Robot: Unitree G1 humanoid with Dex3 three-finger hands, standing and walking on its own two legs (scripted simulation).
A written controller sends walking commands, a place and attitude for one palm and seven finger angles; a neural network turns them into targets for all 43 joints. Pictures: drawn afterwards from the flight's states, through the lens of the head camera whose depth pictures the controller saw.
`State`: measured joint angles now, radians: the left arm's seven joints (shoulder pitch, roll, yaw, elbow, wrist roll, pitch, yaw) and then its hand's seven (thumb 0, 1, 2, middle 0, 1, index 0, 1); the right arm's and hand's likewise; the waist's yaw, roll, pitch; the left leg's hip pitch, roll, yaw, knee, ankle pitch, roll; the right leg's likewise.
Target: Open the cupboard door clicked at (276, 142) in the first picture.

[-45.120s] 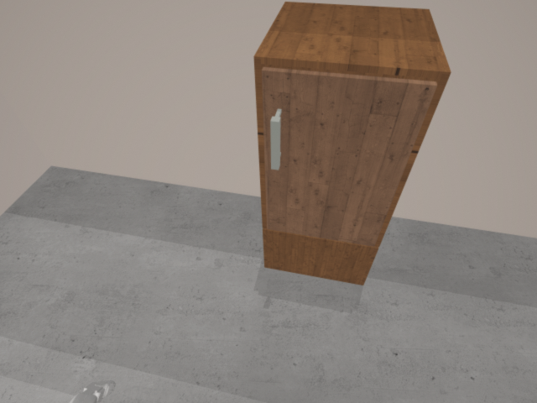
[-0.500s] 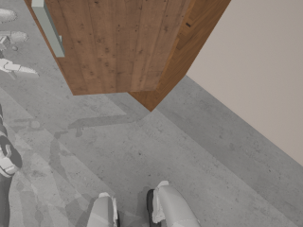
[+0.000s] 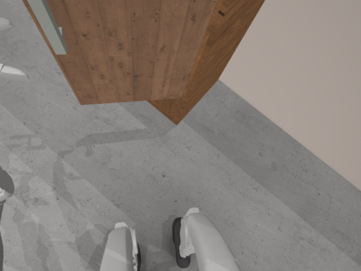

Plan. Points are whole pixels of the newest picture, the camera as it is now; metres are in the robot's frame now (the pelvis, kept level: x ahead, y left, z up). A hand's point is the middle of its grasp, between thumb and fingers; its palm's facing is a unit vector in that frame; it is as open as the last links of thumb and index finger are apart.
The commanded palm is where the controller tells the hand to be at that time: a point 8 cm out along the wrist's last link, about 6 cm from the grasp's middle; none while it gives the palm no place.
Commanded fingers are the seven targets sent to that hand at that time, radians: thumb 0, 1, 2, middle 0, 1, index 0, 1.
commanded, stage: slide the fingers in behind the handle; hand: left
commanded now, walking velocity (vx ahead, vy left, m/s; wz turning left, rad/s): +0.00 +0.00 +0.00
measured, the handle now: (47, 13) +0.61 +0.20 +0.07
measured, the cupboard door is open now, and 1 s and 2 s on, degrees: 48 48 48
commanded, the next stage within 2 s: close the thumb around the handle in 1.50 s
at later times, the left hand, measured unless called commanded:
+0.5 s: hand (28, 35) +0.55 +0.23 +0.07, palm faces +0.07 -1.00 -0.04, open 14.0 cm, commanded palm +0.53 +0.26 +0.06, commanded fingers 0.00 -0.50 0.30 -0.30 -1.20 -0.30 -1.20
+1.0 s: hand (48, 40) +0.55 +0.20 +0.06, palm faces +0.05 -1.00 -0.02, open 14.0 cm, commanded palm +0.53 +0.23 +0.06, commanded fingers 0.00 -0.50 0.30 -0.30 -1.20 -0.30 -1.20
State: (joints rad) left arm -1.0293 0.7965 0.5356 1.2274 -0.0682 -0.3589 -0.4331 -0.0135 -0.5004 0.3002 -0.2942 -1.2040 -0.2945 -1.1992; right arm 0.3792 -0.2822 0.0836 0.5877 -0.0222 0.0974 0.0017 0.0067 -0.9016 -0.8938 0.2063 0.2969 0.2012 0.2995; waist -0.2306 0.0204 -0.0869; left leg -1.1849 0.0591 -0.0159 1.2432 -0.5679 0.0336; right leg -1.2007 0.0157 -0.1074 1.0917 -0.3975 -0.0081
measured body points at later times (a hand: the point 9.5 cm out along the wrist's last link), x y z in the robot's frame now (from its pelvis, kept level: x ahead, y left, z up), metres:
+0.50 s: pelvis +0.01 +0.00 +0.01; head +0.19 +0.03 +0.42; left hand +0.54 +0.28 +0.07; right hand -0.01 -0.25 -0.10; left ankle -0.01 +0.09 -0.63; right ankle +0.06 -0.12 -0.63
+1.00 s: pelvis +0.01 -0.01 +0.01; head +0.19 +0.02 +0.42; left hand +0.54 +0.25 +0.07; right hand +0.01 -0.27 -0.10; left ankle -0.01 +0.09 -0.63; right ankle +0.06 -0.12 -0.63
